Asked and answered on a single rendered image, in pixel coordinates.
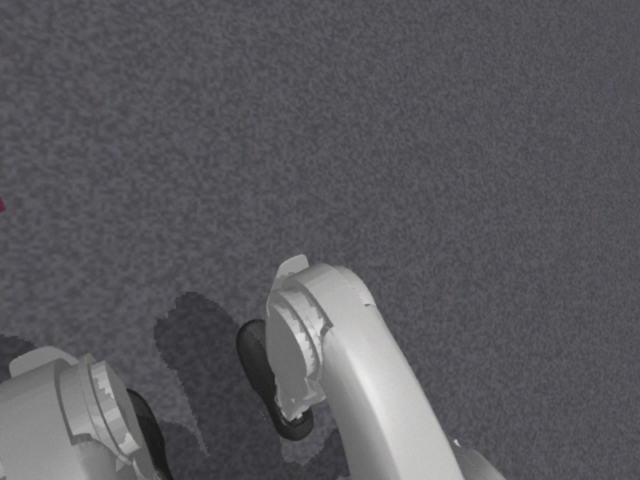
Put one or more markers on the right robot hand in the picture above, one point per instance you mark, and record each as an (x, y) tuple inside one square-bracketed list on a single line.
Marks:
[(472, 464)]

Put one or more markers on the left robot foot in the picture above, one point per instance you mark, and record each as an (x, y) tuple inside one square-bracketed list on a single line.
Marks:
[(152, 434)]

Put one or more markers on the right robot foot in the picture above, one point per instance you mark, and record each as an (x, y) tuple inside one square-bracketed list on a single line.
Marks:
[(251, 349)]

